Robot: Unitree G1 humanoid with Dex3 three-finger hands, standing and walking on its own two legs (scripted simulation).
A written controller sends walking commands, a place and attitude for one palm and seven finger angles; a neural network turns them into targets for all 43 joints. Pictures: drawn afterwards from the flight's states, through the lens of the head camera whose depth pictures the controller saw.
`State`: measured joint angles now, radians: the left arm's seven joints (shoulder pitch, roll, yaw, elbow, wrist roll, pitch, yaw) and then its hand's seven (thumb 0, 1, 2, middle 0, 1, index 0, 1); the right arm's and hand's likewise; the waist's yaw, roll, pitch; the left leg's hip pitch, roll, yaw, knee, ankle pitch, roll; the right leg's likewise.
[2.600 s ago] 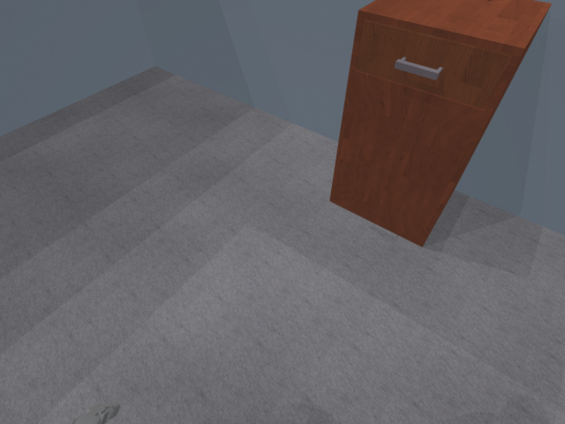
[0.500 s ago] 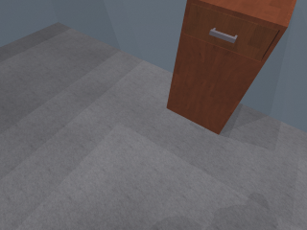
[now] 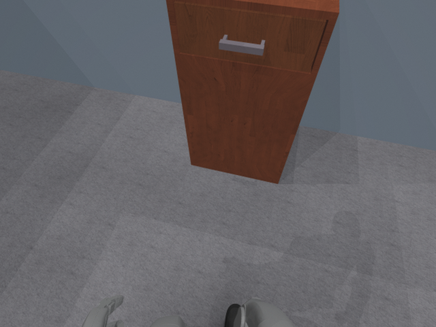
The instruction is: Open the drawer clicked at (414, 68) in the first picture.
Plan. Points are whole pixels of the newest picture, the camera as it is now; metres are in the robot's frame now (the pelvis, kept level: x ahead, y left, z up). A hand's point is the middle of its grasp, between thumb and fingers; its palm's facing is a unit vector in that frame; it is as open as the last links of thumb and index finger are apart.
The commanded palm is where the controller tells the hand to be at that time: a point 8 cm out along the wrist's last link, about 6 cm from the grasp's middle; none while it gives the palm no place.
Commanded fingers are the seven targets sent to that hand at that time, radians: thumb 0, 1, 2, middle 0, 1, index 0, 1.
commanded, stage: turn to face it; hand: left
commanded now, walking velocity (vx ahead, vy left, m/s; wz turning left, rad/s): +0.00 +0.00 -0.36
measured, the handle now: (242, 43) +0.85 -0.04 +0.03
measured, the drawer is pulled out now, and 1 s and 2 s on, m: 0.00 0.00 0.00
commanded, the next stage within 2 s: take the last steps up to it in 0.38 s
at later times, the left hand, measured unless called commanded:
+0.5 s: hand out of the picture +0.13 +0.26 -0.15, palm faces -0.09 -0.98 -0.18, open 7.4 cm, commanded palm none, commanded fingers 0.00 0.90 0.90 -0.20 -0.30 -0.20 -0.30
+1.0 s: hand (170, 256) +0.27 +0.12 -0.13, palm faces -0.41 -0.90 -0.13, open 7.4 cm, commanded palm none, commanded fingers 0.00 0.90 0.90 -0.20 -0.30 -0.20 -0.30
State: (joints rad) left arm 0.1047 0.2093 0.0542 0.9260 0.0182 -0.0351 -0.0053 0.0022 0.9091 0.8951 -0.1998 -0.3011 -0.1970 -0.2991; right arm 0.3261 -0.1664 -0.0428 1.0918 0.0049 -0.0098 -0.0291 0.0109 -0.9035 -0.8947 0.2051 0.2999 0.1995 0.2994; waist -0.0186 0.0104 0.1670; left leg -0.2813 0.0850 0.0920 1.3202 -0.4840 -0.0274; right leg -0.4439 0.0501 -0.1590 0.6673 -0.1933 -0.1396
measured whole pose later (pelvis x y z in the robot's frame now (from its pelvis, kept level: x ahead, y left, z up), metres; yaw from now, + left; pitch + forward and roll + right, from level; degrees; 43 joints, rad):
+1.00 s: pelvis +0.10 +0.01 +0.03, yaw -18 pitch +1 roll -1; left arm 0.08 0.17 0.05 1.01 0.03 0.03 -0.05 0.01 0.91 0.90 -0.20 -0.30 -0.20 -0.30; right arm 0.53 -0.13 -0.04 1.17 -0.04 -0.03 -0.03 0.01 -0.90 -0.89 0.20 0.30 0.20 0.30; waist -0.11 -0.01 0.05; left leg -0.02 0.13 0.24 0.38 -0.35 -0.06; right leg -0.45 -0.09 -0.11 0.70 -0.29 0.02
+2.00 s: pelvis +0.27 -0.14 +0.02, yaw -16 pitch -2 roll +1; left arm 0.17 0.20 0.07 0.99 0.02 0.04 0.03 0.00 0.91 0.90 -0.20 -0.30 -0.20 -0.30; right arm 0.16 -0.18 -0.06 1.05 -0.02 0.04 -0.03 0.00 -0.92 -0.89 0.20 0.30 0.20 0.30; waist -0.01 0.00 0.08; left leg -0.29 0.09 0.15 0.53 -0.19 -0.01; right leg -0.38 -0.06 -0.03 0.85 -0.41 0.04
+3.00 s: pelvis +0.27 -0.09 +0.03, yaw -15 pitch +0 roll +0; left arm 0.25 0.15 0.01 1.14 0.02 0.00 0.03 0.01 0.92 0.89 -0.20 -0.30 -0.20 -0.30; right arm 0.23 -0.16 -0.01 1.10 0.00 -0.01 -0.05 0.00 -0.94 -0.89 0.21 0.30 0.20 0.30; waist 0.01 0.00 0.03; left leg -0.13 -0.03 0.08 0.43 -0.30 0.05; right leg -0.18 -0.05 -0.05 0.46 -0.27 0.03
